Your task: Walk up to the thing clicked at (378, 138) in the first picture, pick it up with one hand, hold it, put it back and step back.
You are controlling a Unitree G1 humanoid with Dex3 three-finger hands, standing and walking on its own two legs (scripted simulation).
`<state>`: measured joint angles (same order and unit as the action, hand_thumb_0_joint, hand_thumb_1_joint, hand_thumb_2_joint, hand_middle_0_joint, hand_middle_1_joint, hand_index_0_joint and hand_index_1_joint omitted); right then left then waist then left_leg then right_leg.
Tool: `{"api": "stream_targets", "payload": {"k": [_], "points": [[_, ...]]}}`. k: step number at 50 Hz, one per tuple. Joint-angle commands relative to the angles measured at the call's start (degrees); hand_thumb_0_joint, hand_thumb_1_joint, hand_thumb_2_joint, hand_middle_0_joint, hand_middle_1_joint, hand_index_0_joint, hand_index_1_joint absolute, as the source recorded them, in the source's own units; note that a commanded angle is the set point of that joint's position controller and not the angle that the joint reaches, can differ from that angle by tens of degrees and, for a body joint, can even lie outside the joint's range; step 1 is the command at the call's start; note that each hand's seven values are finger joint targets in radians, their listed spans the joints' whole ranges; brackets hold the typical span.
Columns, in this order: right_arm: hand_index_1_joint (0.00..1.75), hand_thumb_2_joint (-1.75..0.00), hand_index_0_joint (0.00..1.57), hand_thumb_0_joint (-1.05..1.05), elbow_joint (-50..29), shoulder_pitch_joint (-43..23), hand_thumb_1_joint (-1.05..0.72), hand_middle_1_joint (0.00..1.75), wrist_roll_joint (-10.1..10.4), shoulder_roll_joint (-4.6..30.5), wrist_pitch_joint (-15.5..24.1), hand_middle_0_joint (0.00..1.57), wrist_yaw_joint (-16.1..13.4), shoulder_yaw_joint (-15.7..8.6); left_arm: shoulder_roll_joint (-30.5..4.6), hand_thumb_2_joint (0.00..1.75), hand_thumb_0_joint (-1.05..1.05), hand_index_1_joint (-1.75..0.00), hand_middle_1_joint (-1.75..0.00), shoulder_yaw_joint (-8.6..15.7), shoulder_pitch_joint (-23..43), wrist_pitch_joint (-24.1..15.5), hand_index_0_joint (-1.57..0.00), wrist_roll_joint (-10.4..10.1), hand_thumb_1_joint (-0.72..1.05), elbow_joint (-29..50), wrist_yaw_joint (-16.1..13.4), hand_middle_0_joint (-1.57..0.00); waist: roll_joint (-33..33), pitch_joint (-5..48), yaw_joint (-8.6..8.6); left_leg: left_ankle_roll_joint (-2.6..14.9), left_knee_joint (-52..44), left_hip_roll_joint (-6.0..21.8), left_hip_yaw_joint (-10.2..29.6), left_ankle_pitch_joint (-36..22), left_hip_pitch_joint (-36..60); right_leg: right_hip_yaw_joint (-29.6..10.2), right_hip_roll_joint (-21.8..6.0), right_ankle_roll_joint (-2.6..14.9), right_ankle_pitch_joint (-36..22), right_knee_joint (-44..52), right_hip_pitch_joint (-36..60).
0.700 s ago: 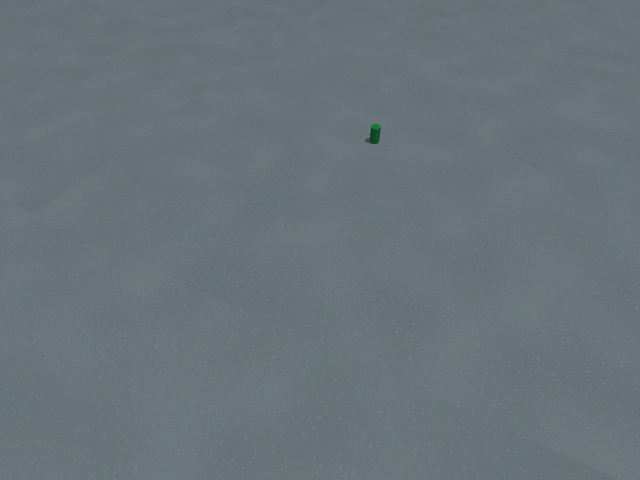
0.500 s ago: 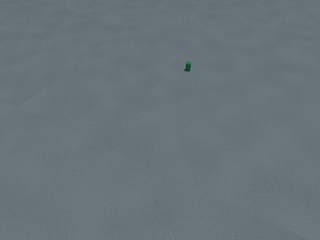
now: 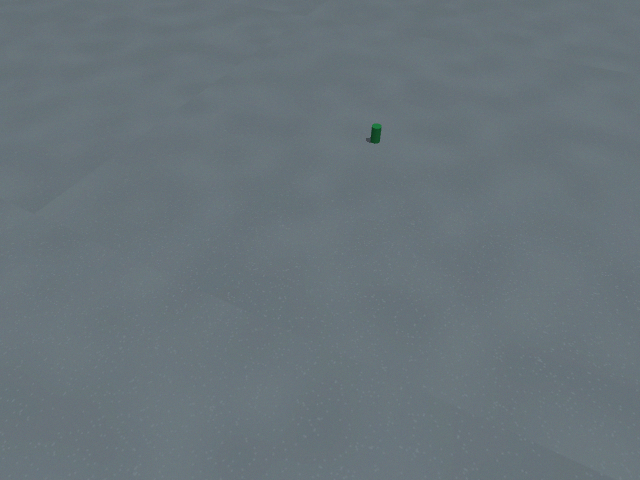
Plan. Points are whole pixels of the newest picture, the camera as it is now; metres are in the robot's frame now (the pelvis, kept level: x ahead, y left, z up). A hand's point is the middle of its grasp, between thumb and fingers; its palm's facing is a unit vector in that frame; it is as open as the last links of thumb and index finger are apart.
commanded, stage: stand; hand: left
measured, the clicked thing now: (375, 133) +1.88 -0.27 -0.74
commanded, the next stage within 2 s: walk up in 0.42 s
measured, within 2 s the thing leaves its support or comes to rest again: neither
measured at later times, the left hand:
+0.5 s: hand out of the picture +0.07 +0.26 -0.15, palm faces -0.08 -0.94 -0.34, open 7.4 cm
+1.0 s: hand (227, 340) +0.36 +0.18 -0.12, palm faces -0.36 -0.78 -0.51, open 7.4 cm
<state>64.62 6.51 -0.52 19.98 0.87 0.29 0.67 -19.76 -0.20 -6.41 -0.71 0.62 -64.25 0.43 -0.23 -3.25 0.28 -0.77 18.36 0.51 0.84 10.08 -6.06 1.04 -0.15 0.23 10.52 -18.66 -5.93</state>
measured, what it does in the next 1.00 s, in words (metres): walks ahead, turning right: right foot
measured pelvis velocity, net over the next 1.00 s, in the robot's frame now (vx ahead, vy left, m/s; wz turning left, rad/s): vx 0.19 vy -0.07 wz -0.50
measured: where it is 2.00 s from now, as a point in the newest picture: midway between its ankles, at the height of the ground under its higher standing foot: (368, 306)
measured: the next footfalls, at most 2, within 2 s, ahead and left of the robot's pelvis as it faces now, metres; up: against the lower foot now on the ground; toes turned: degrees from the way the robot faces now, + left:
right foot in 0.82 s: +0.14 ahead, -0.22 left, +0.00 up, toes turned -32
left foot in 1.24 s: +0.62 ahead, -0.06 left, +0.00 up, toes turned -37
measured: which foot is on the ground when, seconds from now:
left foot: down 0.00-0.84, up 0.86-1.00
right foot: down 0.00-0.52, up 0.54-0.80, down 0.82-1.00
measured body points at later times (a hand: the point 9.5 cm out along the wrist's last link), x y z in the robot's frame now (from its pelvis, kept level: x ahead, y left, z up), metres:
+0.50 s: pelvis +0.01 +0.01 +0.00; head +0.02 -0.01 +0.45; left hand +0.08 +0.31 -0.13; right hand +0.09 -0.31 -0.13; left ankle +0.00 +0.12 -0.74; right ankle +0.00 -0.12 -0.75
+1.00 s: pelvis +0.19 -0.07 -0.02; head +0.16 -0.12 +0.42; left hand +0.38 +0.22 -0.09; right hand +0.17 -0.42 -0.15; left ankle +0.26 +0.07 -0.68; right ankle +0.11 -0.20 -0.75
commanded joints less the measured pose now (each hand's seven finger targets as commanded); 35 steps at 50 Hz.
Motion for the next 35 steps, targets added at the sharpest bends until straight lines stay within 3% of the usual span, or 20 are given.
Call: {"api": "stream_targets", "payload": {"k": [1, 20, 21, 22, 23, 24, 25, 26, 27, 28, 29, 30, 32, 34, 35], "points": [[0.3, -0.9, 0.2, 0.0, -3.4, -2.0, -0.9, 0.3, 0.2, 11.7, 1.1, 0.2, -1.0, -2.2, -12.1, 0.9, 0.0, -0.3, -0.3, 2.2, 1.8, -1.2, -0.2, -0.3, 0.9, 3.1, -0.9, -0.2, 0.5, 4.0, -0.03, 1.82, -2.9, 6.4, 5.5, -8.8, 0.0, -5.6, -7.1, 1.46, -7.3, 2.8, 0.5], [0.3, -0.9, 0.2, 0.0, -3.7, -2.0, -0.9, 0.3, 0.1, 11.9, 1.1, 0.2, -1.0, -2.3, -12.3, 0.9, 0.0, -0.3, -0.3, 2.5, 2.0, -1.1, -0.2, -0.1, 0.9, 3.3, -1.0, -0.2, 0.1, 4.4, -0.18, 1.89, -2.7, 6.7, 5.2, -8.0, 0.3, -5.8, -7.3, 1.53, -7.3, 3.3, 1.1], [0.3, -0.9, 0.2, 0.0, -12.2, -5.1, -0.9, 0.3, -2.0, 22.4, 2.8, 0.2, 1.9, -8.6, -21.7, 0.9, 0.0, -0.3, -0.3, 6.5, -5.8, -1.2, -0.2, 0.2, 0.9, 7.9, 1.3, -0.2, -5.0, 6.4, 0.14, 4.59, 9.6, 5.6, 0.7, 23.1, 5.8, -18.5, -9.2, 5.89, 20.7, 1.9, -12.7], [0.3, -0.9, 0.2, 0.0, -11.7, -4.4, -0.9, 0.3, -2.3, 20.5, 2.7, 0.2, 2.8, -8.4, -21.0, 0.9, 0.0, -0.3, -0.3, 6.3, -2.7, -1.5, -0.2, 0.3, 0.9, 8.5, 2.0, -0.2, -1.7, 2.7, -1.93, 5.84, 12.3, 3.5, 1.6, 28.5, 4.6, -22.9, -10.2, 5.7, 29.9, 4.9, -21.5], [0.3, -0.9, 0.2, 0.0, -11.9, -2.4, -0.9, 0.3, -2.4, 19.1, 2.5, 0.2, 3.3, -8.3, -20.6, 0.9, 0.0, -0.3, -0.3, 6.4, 0.4, -1.5, -0.2, 0.3, 0.9, 9.4, 2.2, -0.2, 1.7, 0.1, -4.01, 5.82, 14.9, 1.7, 1.0, 26.6, 7.5, -23.8, -9.5, 4.56, 31.5, 7.1, -28.5], [0.3, -0.9, 0.2, 0.0, -12.1, 2.8, -0.9, 0.3, -1.9, 17.4, 2.4, 0.2, 3.7, -8.2, -19.2, 0.9, 0.0, -0.3, -0.3, 7.0, 5.6, -1.9, -0.2, 0.4, 0.9, 11.4, 2.4, -0.2, 2.2, 0.3, -6.9, 6.37, 13.2, 2.6, 3.2, 25.6, 7.6, -23.2, -9.0, 4.38, 28.5, 4.1, -30.5], [0.3, -0.9, 0.2, 0.0, -11.7, 6.7, -0.9, 0.3, -2.0, 17.7, 2.3, 0.2, 3.9, -8.9, -17.3, 0.9, 0.0, -0.3, -0.3, 6.7, 9.5, -2.0, -0.2, 0.4, 0.9, 13.2, 2.4, -0.2, 2.0, 0.5, -9.93, 7.96, 6.2, 5.5, 5.4, 25.9, 14.7, -17.1, -5.9, 1.78, 23.2, 0.2, -38.1], [0.3, -0.9, 0.2, 0.0, -10.8, 10.9, -0.9, 0.3, -2.0, 20.3, 2.2, 0.2, 3.6, -10.3, -14.6, 0.9, 0.0, -0.3, -0.3, 6.1, 15.3, -2.2, -0.2, 0.3, 0.9, 15.7, 2.5, -0.2, -6.7, 1.9, -13.99, 10.72, -6.9, 14.5, 12.0, 29.2, 25.8, -2.9, 1.3, -2.85, 17.0, -11.7, -49.0], [0.3, -0.9, 0.2, 0.0, -12.5, 7.7, -0.9, 0.3, -1.7, 21.4, 2.4, 0.2, 3.3, -10.9, -13.6, 0.9, 0.0, -0.3, -0.3, 5.9, 13.7, -2.6, -0.2, 0.5, 0.9, 15.9, 2.2, -0.2, -13.0, 4.5, -11.64, 12.88, -10.7, 25.0, 21.5, 24.6, 22.2, -0.5, -0.7, 0.33, 17.3, -29.0, -47.4], [0.3, -0.9, 0.2, 0.0, -16.0, -0.2, -0.9, 0.3, -1.6, 21.3, 2.6, 0.2, 3.3, -10.6, -15.5, 0.9, 0.0, -0.3, -0.3, 5.9, 8.0, -2.3, -0.2, 0.5, 0.9, 15.8, 2.1, -0.2, -8.3, 5.0, -6.09, 13.68, -11.5, 28.1, 21.1, 22.0, 15.2, -1.0, -5.3, 0.68, 16.6, -34.0, -41.9], [0.3, -0.9, 0.2, 0.0, -18.0, -3.4, -0.9, 0.3, -2.0, 20.0, 2.7, 0.2, 3.5, -10.1, -16.9, 0.9, 0.0, -0.3, -0.3, 6.2, 4.6, -2.1, -0.2, 0.0, 0.9, 14.7, 2.6, -0.2, -5.2, 4.8, -3.82, 13.2, -11.9, 26.6, 18.0, 22.3, 9.7, -2.1, -7.2, 0.61, 15.4, -34.1, -35.9], [0.3, -0.9, 0.2, 0.0, -18.4, -3.5, -0.9, 0.3, -2.1, 18.2, 3.2, 0.2, 3.6, -9.5, -17.2, 0.9, 0.0, -0.3, -0.3, 6.4, 1.7, -1.9, -0.2, -0.3, 0.9, 12.7, 3.1, -0.2, -3.3, 5.9, -2.58, 12.83, -11.6, 22.9, 13.6, 24.8, 8.6, -3.1, -7.6, 0.66, 13.8, -34.8, -32.5], [0.3, -0.9, 0.2, 0.0, -19.2, -8.3, -0.9, 0.3, -2.0, 20.1, 3.9, 0.2, 4.3, -10.0, -17.5, 0.9, 0.0, -0.3, -0.3, 6.5, -2.1, -1.4, -0.2, -0.9, 0.9, 11.6, 4.5, -0.2, -7.9, 3.3, 0.41, 10.95, -10.8, 20.4, 5.6, 26.9, 5.0, -1.3, -10.1, 0.41, 12.6, -31.1, -28.0], [0.3, -0.9, 0.2, 0.0, -19.3, -9.2, -0.9, 0.3, -1.5, 20.1, 4.2, 0.2, 5.1, -10.0, -18.1, 0.9, 0.0, -0.3, -0.3, 6.9, -3.0, -1.5, -0.2, -1.1, 0.9, 10.7, 4.7, -0.2, -8.2, 2.0, 0.77, 10.28, -7.4, 17.0, -1.0, 23.5, 4.3, 1.9, -10.0, 0.3, 8.2, -28.1, -24.4], [0.3, -0.9, 0.2, 0.0, -19.4, -7.7, -0.9, 0.3, -1.8, 20.4, 4.0, 0.2, 5.5, -10.0, -18.1, 0.9, 0.0, -0.3, -0.3, 6.7, -2.6, -1.6, -0.2, -1.2, 0.9, 11.0, 4.6, -0.2, -7.3, 1.6, -0.2, 10.16, -6.0, 16.1, -3.8, 22.4, 4.4, 3.7, -9.8, 0.51, 6.8, -26.7, -23.7]]}}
